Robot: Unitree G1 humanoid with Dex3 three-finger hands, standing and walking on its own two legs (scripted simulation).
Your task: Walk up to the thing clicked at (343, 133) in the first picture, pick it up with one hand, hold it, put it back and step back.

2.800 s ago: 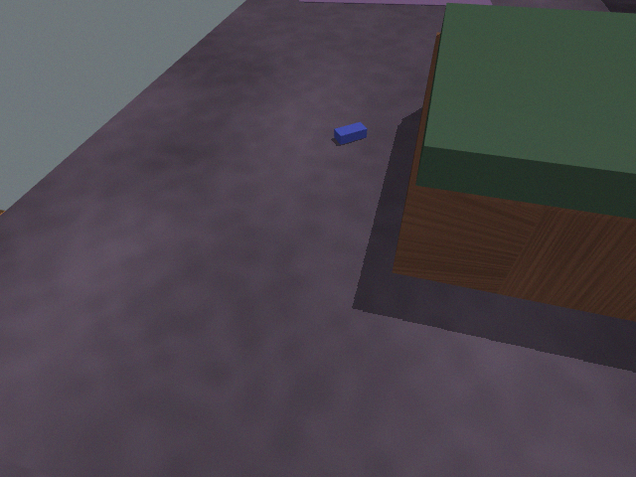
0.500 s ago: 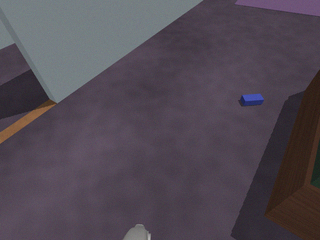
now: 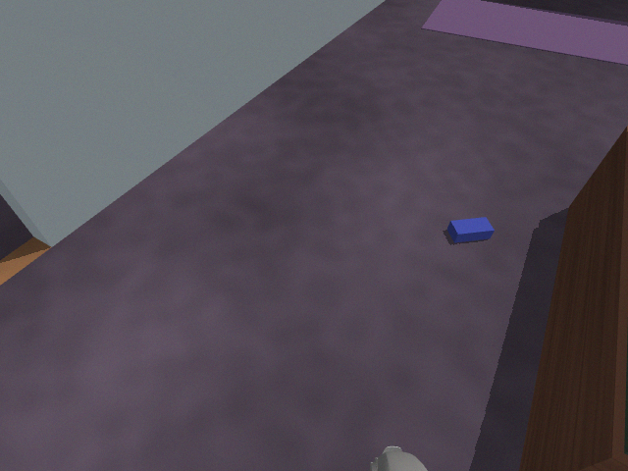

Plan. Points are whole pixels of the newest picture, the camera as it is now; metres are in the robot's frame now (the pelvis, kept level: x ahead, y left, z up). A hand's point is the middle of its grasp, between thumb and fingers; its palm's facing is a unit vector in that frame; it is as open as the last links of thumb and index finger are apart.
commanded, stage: walk up
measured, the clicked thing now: (470, 229) +1.20 -0.70 -0.75
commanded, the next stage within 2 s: none
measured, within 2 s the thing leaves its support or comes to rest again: neither
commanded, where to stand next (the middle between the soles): +0.38 -0.03 m, yaw +0 degrees
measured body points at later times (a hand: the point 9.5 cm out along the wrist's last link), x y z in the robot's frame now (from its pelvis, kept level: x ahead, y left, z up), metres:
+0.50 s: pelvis +0.16 -0.06 +0.00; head +0.17 -0.07 +0.45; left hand +0.20 +0.26 -0.10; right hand +0.21 -0.38 -0.12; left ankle +0.26 +0.10 -0.70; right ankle +0.16 -0.16 -0.74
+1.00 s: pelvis +0.29 -0.04 -0.01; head +0.31 -0.03 +0.44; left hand +0.34 +0.29 -0.13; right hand +0.36 -0.35 -0.11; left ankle +0.30 +0.08 -0.74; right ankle +0.39 -0.19 -0.71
